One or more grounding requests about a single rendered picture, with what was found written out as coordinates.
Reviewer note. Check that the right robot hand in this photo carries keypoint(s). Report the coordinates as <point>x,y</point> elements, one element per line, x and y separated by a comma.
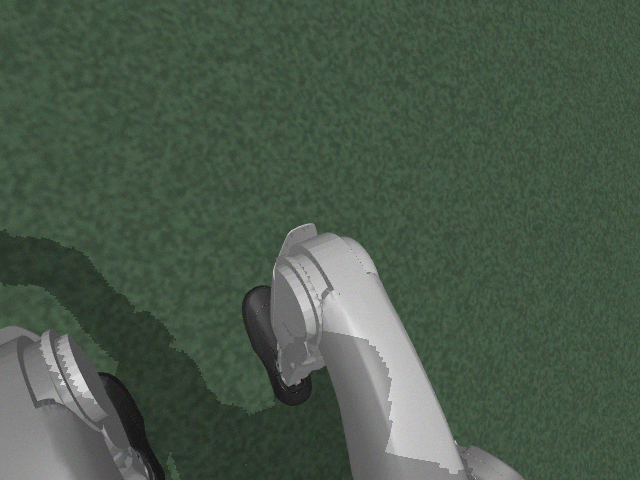
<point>481,465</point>

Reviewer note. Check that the left robot foot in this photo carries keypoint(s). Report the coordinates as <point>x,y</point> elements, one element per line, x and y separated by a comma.
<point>132,422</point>

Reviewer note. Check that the right robot foot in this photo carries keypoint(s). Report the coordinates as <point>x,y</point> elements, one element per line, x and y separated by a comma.
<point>256,317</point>

